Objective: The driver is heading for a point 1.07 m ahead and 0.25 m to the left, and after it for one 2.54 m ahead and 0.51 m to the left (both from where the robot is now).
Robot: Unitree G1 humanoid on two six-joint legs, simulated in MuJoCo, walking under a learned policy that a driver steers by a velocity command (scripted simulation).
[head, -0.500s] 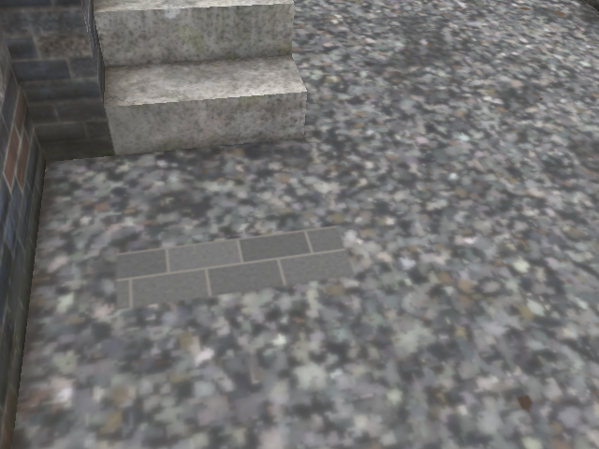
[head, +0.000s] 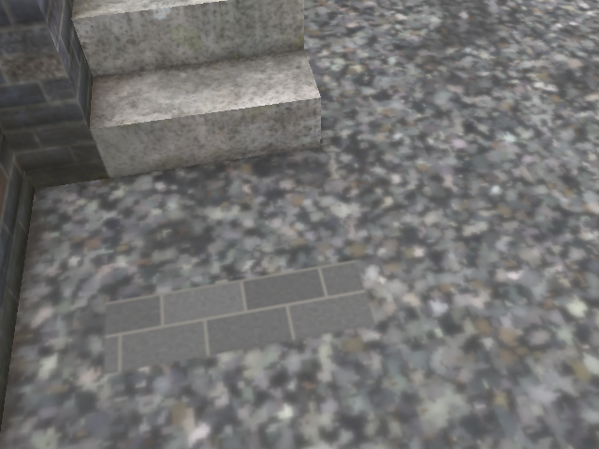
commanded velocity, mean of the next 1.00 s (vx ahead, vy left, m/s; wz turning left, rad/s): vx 0.43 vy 0.00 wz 0.00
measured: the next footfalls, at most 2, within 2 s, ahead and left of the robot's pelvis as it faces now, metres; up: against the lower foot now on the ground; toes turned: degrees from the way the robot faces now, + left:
left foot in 0.46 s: +0.47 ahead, +0.14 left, +0.00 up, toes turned +2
right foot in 0.94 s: +0.71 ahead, -0.09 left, +0.00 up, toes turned -2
